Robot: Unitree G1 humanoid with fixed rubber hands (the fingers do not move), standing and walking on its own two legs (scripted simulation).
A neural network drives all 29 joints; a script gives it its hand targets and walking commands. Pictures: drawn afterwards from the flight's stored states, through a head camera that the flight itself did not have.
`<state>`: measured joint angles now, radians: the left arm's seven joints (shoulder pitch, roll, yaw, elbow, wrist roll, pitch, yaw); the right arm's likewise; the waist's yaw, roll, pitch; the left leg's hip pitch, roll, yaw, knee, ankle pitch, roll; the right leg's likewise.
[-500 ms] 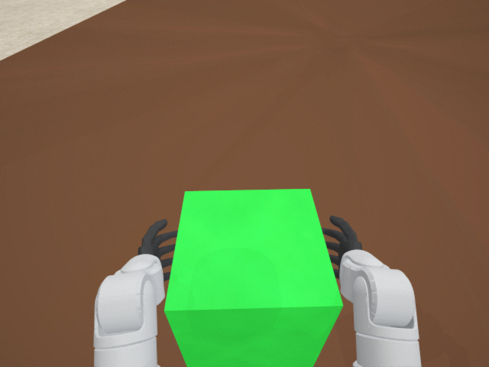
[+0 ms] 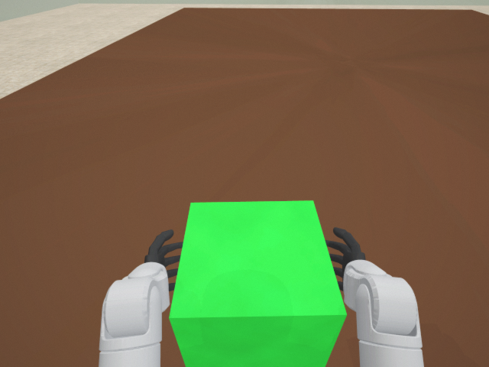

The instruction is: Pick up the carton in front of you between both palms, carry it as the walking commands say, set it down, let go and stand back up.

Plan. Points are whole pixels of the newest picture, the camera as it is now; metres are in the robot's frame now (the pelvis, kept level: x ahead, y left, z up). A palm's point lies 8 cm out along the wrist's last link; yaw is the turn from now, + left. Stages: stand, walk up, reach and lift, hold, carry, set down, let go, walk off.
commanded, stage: carry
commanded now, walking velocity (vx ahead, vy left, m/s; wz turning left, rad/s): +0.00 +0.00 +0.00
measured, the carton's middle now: (253, 295) +0.27 +0.00 +0.02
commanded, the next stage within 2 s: hold in 1.34 s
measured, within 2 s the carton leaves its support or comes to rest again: neither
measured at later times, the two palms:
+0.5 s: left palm (160, 296) +0.24 +0.14 +0.07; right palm (360, 294) +0.24 -0.16 +0.07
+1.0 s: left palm (166, 303) +0.24 +0.14 +0.04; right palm (355, 301) +0.24 -0.16 +0.04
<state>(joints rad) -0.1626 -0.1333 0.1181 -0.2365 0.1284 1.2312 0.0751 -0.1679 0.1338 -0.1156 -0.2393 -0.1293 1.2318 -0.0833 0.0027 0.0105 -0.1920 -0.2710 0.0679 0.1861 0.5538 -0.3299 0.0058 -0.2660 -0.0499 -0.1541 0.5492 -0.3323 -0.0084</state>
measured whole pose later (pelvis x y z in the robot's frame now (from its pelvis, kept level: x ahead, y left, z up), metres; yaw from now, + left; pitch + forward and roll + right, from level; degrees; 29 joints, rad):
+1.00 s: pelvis -0.05 -0.01 +0.00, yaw +0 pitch +2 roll +0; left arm -0.24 -0.15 0.21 0.26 0.26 0.68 0.01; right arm -0.24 0.15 -0.21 0.25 -0.27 0.68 -0.01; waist 0.00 0.00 -0.12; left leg -0.31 0.07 0.18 0.50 -0.22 0.01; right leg -0.30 -0.04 -0.16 0.51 -0.24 -0.04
